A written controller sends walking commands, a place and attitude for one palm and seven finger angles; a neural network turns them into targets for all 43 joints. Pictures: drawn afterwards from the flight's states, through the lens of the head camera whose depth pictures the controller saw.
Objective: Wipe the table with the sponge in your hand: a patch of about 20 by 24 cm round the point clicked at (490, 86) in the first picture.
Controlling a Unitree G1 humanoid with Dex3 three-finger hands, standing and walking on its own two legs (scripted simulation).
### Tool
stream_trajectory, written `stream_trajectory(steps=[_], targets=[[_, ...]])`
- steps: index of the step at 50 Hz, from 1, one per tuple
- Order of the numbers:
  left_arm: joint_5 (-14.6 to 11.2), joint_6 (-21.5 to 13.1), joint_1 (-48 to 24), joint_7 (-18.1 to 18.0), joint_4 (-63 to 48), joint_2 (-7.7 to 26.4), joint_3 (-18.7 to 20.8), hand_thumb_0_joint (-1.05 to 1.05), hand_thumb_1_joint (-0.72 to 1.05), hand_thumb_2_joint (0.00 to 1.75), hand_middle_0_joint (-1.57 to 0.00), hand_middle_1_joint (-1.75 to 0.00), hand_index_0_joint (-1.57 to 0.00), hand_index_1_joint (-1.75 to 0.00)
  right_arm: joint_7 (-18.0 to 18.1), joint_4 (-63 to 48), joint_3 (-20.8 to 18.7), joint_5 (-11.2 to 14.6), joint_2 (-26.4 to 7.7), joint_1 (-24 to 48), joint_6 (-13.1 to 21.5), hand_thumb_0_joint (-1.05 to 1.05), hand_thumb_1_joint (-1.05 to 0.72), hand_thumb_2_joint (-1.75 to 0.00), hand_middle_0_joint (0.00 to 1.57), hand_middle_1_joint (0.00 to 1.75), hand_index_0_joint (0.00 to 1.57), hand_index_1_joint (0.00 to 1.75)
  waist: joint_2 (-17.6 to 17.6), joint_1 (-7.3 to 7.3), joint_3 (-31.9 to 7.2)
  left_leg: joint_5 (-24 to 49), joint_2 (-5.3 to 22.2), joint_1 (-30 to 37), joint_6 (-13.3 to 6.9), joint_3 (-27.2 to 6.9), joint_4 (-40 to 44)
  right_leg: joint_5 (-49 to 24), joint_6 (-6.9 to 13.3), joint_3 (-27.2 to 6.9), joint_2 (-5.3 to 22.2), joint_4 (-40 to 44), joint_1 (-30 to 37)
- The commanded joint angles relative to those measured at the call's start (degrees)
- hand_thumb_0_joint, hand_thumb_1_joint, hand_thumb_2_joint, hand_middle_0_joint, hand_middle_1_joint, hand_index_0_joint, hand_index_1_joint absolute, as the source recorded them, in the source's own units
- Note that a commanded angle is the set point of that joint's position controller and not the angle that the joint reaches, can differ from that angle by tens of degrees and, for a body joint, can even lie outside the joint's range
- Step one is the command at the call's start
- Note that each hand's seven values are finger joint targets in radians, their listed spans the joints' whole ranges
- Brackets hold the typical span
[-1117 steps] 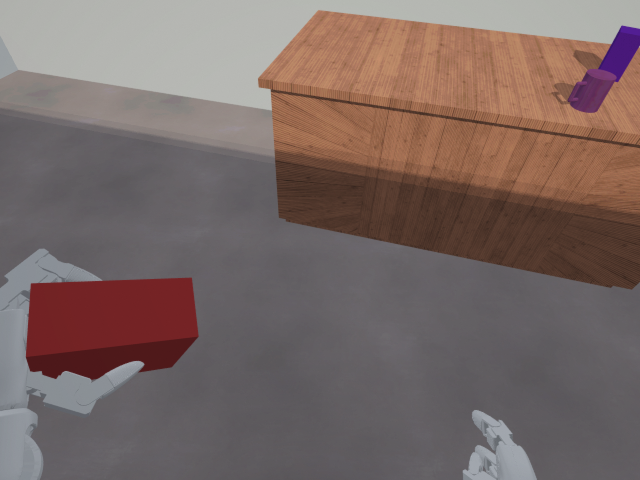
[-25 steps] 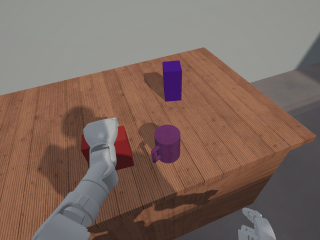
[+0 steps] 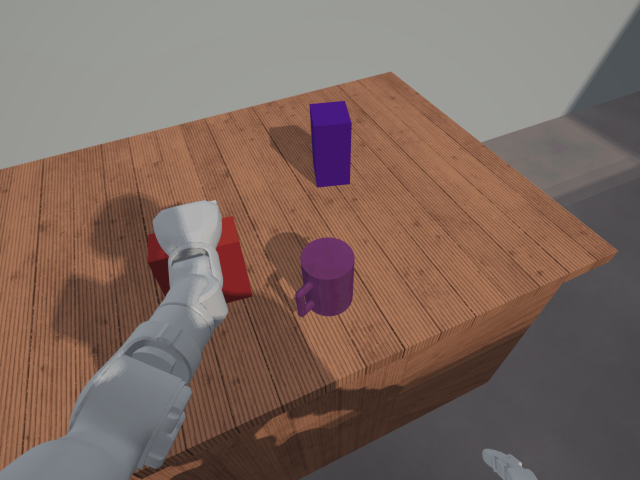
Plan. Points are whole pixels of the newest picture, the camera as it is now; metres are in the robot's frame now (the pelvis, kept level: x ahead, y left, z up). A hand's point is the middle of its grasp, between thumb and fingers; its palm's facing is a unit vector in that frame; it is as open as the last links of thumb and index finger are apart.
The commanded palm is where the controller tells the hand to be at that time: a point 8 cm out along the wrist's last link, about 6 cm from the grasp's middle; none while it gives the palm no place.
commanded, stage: wipe forward along the third lane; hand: left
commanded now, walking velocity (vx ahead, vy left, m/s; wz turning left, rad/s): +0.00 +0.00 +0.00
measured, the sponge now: (206, 276) +0.41 +0.20 +0.00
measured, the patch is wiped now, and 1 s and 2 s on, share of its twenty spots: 0.95 1.00 1.00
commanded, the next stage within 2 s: wipe back along the third lane in 0.36 s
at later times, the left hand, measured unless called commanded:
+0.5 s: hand (192, 229) +0.46 +0.22 +0.05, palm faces -0.06 -0.01 -1.00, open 10.1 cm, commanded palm +0.43 +0.22 +0.08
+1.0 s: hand (193, 246) +0.43 +0.21 +0.05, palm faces +0.00 -0.02 -1.00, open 10.1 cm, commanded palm +0.38 +0.20 +0.08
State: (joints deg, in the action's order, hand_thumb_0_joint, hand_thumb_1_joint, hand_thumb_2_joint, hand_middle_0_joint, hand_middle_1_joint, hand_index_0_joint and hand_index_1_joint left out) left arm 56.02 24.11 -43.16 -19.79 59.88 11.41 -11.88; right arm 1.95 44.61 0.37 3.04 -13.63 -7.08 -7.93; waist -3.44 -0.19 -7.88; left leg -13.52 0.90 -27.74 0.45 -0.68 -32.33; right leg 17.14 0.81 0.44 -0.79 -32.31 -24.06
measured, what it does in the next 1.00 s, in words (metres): stands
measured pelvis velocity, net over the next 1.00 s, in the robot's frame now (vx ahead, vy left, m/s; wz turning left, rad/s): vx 0.02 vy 0.02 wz -0.01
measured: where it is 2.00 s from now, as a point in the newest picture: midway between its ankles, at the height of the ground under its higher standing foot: outside the picture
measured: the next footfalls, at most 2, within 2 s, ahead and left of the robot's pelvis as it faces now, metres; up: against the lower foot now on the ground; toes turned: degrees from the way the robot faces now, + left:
none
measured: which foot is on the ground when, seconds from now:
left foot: down 0.00-1.00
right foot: down 0.00-1.00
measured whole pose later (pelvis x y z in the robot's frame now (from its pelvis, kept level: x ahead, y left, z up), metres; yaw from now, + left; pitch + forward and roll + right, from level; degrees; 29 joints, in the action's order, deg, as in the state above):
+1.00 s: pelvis +0.02 +0.02 +0.00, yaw +0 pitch +9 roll -1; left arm 54.4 28.3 -39.1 -21.5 53.4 9.4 -15.6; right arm -0.7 43.4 -0.2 3.3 -13.2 -4.8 -10.6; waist -3.4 1.5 -9.0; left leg -15.3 0.0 -25.5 -1.2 0.2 -31.5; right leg 17.2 -0.7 -0.3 0.2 -28.5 -20.6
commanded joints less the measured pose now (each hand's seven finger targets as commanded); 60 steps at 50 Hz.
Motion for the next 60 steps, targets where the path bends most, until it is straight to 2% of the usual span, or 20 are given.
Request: stream_trajectory(steps=[1,11,13,17,19,21,23,24,26,29,32,35,36,44,45,47,52,55,59,60], targets=[[1.84,0.16,-19.45,-1.27,-2.80,10.38,2.10,0.00,0.10,1.30,-1.20,-1.60,-1.20,-1.60,0.07,-6.50,-2.35,-0.19,-7.17,4.03,2.42,0.00,-0.90,-0.90,0.20,0.30,0.20,0.30,7.51,-1.03,-13.91,8.16,-0.96,8.33,-2.90,2.45,1.91,-15.50,1.37,1.45,-0.28,4.73,3.93],[2.04,-0.21,-23.94,-1.46,0.58,12.73,3.03,0.00,0.10,1.30,-1.20,-1.60,-1.20,-1.60,-0.49,-5.18,-2.67,-0.30,-7.94,1.12,2.92,0.00,-0.90,-0.90,0.20,0.30,0.20,0.30,6.55,-2.50,-14.55,8.78,-0.59,7.42,-3.08,2.49,1.43,-16.26,1.18,1.60,-0.50,4.40,2.71],[2.15,-0.59,-25.13,-1.41,0.51,13.01,3.38,0.00,0.10,1.30,-1.20,-1.60,-1.20,-1.60,-0.56,-5.21,-2.77,-0.42,-7.92,0.49,3.08,0.00,-0.90,-0.90,0.20,0.30,0.20,0.30,6.70,-2.57,-16.21,9.89,-0.63,7.42,-3.12,2.24,1.29,-17.51,1.23,1.69,-0.61,4.00,3.40],[2.62,-0.72,-27.95,-1.48,2.65,16.13,4.33,0.00,0.10,1.30,-1.20,-1.60,-1.20,-1.60,-0.47,-4.64,-2.62,-0.41,-8.43,-0.77,3.44,0.00,-0.90,-0.90,0.20,0.30,0.20,0.30,5.57,-3.69,-14.83,8.53,-0.50,6.29,-3.18,2.46,0.98,-16.00,1.01,1.26,-0.55,4.20,1.66],[2.58,-1.10,-28.46,-1.46,2.70,15.35,4.03,0.00,0.10,1.30,-1.20,-1.60,-1.20,-1.60,-0.63,-4.76,-2.91,-0.57,-8.47,-1.60,3.69,0.00,-0.90,-0.90,0.20,0.30,0.20,0.30,6.05,-4.03,-16.12,9.71,-0.37,6.79,-3.29,2.32,0.64,-17.17,0.91,1.62,-0.75,3.79,1.76],[3.12,-1.23,-27.57,-1.47,3.82,18.03,5.74,0.00,0.10,1.30,-1.20,-1.60,-1.20,-1.60,-0.81,-4.61,-2.86,-0.73,-8.70,-2.55,3.65,0.00,-0.90,-0.90,0.20,0.30,0.20,0.30,5.51,-3.56,-17.86,11.17,-0.48,6.28,-3.28,2.53,-0.13,-19.90,1.01,1.28,-0.70,3.11,2.96],[3.18,-1.30,-27.13,-1.24,4.01,17.75,5.89,0.00,0.10,1.30,-1.20,-1.60,-1.20,-1.60,-1.09,-4.87,-3.07,-0.68,-8.57,-2.80,3.46,0.00,-0.90,-0.90,0.20,0.30,0.20,0.30,5.24,-3.43,-18.38,12.23,-0.48,6.12,-3.20,2.32,-0.28,-20.89,1.06,1.47,-0.69,2.91,3.34],[2.88,-1.44,-26.45,-1.11,3.50,15.18,4.06,0.00,0.10,1.30,-1.20,-1.60,-1.20,-1.60,-1.30,-5.24,-3.16,-0.71,-8.45,-2.85,3.47,0.00,-0.90,-0.90,0.20,0.30,0.20,0.30,4.46,-3.44,-18.43,12.30,-0.52,6.53,-3.21,2.64,-0.33,-20.84,0.99,1.49,-0.82,2.94,3.10],[2.34,-1.53,-23.24,-0.87,3.33,13.61,4.03,0.00,0.10,1.30,-1.20,-1.60,-1.20,-1.60,-1.85,-5.49,-3.37,-0.72,-8.24,-2.92,3.21,0.00,-0.90,-0.90,0.20,0.30,0.20,0.30,3.51,-2.54,-18.67,13.18,-0.34,7.50,-3.11,2.71,-0.35,-20.90,1.28,1.87,-1.02,3.04,3.07],[1.23,-1.97,-21.05,-0.77,1.97,11.30,3.23,0.00,0.10,1.30,-1.20,-1.60,-1.20,-1.60,-2.05,-6.13,-3.51,-0.50,-8.09,-2.20,2.86,0.00,-0.90,-0.90,0.20,0.30,0.20,0.30,5.60,-2.16,-17.94,13.15,-0.21,7.73,-3.20,2.47,0.16,-20.31,1.26,2.21,-1.20,3.38,3.56],[0.56,-1.51,-20.21,-1.07,1.16,8.23,1.40,0.00,0.10,1.30,-1.20,-1.60,-1.20,-1.60,-2.29,-5.77,-3.58,-0.28,-7.87,-1.17,2.51,0.00,-0.90,-0.90,0.20,0.30,0.20,0.30,5.62,-2.25,-16.36,12.84,0.07,8.99,-3.10,2.42,0.63,-18.69,1.43,2.51,-1.33,4.02,2.30],[-0.57,-0.71,-15.80,-1.30,-1.00,6.10,0.98,0.00,0.10,1.30,-1.20,-1.60,-1.20,-1.60,-2.59,-6.40,-3.64,-0.17,-7.56,0.36,2.10,0.00,-0.90,-0.90,0.20,0.30,0.20,0.30,4.76,-0.51,-18.06,15.02,-0.03,10.62,-2.97,2.41,1.06,-20.24,1.76,2.73,-1.38,3.89,4.42],[-0.79,-0.32,-16.04,-1.26,-1.59,4.66,-0.16,0.00,0.10,1.30,-1.20,-1.60,-1.20,-1.60,-2.69,-6.35,-3.55,-0.06,-7.54,0.89,1.92,0.00,-0.90,-0.90,0.20,0.30,0.20,0.30,6.08,-0.88,-16.82,14.96,0.13,10.79,-2.96,2.29,1.25,-20.29,1.80,3.00,-1.46,4.11,4.02],[-2.34,3.32,-10.69,-0.46,-8.96,1.25,-2.44,0.00,0.10,1.30,-1.20,-1.60,-1.20,-1.60,-2.65,-8.22,-2.92,0.36,-6.98,6.48,0.09,0.00,-0.90,-0.90,0.20,0.30,0.20,0.30,6.45,0.72,-14.35,15.65,-0.15,13.19,-2.76,1.85,2.96,-19.90,2.26,3.73,-1.39,5.24,6.04],[-2.16,3.87,-9.73,-0.43,-8.91,2.59,-1.28,0.00,0.10,1.30,-1.20,-1.60,-1.20,-1.60,-2.53,-8.08,-2.84,0.34,-7.02,6.88,-0.20,0.00,-0.90,-0.90,0.20,0.30,0.20,0.30,6.85,1.18,-14.42,16.04,-0.20,13.51,-2.68,1.81,2.91,-20.25,2.40,3.71,-1.35,5.23,6.37],[-2.09,4.76,-10.18,0.00,-10.63,0.33,-3.48,0.00,0.10,1.30,-1.20,-1.60,-1.20,-1.60,-2.42,-8.44,-2.62,0.32,-6.74,8.08,-0.68,0.00,-0.90,-0.90,0.20,0.30,0.20,0.30,7.42,0.68,-13.52,16.18,-0.25,14.05,-2.68,2.01,3.02,-20.81,2.36,3.72,-1.28,5.57,6.30],[-1.58,6.22,-7.34,1.18,-14.71,-1.38,-5.52,0.00,0.10,1.30,-1.20,-1.60,-1.20,-1.60,-2.19,-9.79,-2.27,0.42,-6.38,10.78,-1.94,0.00,-0.90,-0.90,0.20,0.30,0.20,0.30,7.44,1.17,-13.25,17.40,-0.54,15.55,-2.41,1.76,3.16,-21.63,2.68,3.89,-1.16,5.65,7.26],[-1.28,6.90,-6.19,1.62,-16.89,-0.48,-5.15,0.00,0.10,1.30,-1.20,-1.60,-1.20,-1.60,-1.94,-10.42,-2.06,0.36,-6.32,11.93,-2.43,0.00,-0.90,-0.90,0.20,0.30,0.20,0.30,6.67,1.72,-13.70,18.07,-0.93,16.26,-2.38,1.69,3.11,-22.61,2.96,3.67,-1.08,5.60,8.45],[-1.01,7.45,-4.47,2.73,-20.70,-3.54,-8.31,0.00,0.10,1.30,-1.20,-1.60,-1.20,-1.60,-2.40,-11.68,-1.94,0.50,-6.15,13.38,-3.07,0.00,-0.90,-0.90,0.20,0.30,0.20,0.30,6.15,1.75,-13.56,19.73,-1.00,17.20,-2.36,1.25,2.90,-23.57,3.31,3.94,-1.21,5.27,8.78],[-0.84,7.62,-3.87,2.81,-20.89,-2.55,-7.48,0.00,0.10,1.30,-1.20,-1.60,-1.20,-1.60,-2.45,-11.52,-1.91,0.47,-6.20,13.57,-3.25,0.00,-0.90,-0.90,0.20,0.30,0.20,0.30,6.21,1.93,-13.52,19.81,-1.05,17.19,-2.32,1.41,2.57,-24.45,3.39,3.79,-1.09,5.15,8.99]])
